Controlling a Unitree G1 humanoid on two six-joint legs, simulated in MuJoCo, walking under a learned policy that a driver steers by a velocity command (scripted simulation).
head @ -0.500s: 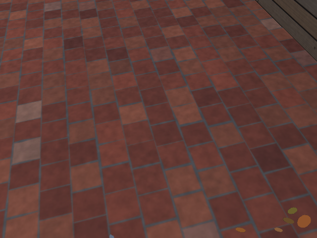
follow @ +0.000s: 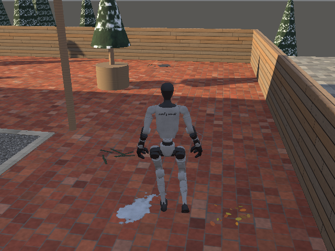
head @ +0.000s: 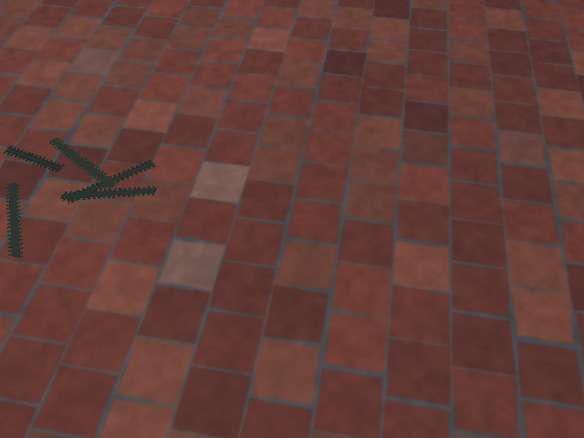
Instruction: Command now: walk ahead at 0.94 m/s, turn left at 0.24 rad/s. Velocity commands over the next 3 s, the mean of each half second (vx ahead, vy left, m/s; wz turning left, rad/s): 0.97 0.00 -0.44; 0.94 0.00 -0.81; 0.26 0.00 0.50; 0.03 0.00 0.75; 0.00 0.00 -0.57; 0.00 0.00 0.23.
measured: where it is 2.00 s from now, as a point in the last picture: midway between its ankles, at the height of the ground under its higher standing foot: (385, 182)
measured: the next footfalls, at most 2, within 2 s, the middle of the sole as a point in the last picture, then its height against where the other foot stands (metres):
right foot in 0.34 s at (327, 402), level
left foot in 0.76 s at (295, 245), level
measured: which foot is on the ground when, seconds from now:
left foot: down 0.00-0.34, up 0.36-0.74, down 0.76-1.00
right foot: up 0.00-0.32, down 0.34-0.76, up 0.78-1.00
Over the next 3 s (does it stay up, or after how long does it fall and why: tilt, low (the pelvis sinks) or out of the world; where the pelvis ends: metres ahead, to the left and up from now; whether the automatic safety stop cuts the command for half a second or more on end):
stays up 1.15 -0.29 0.03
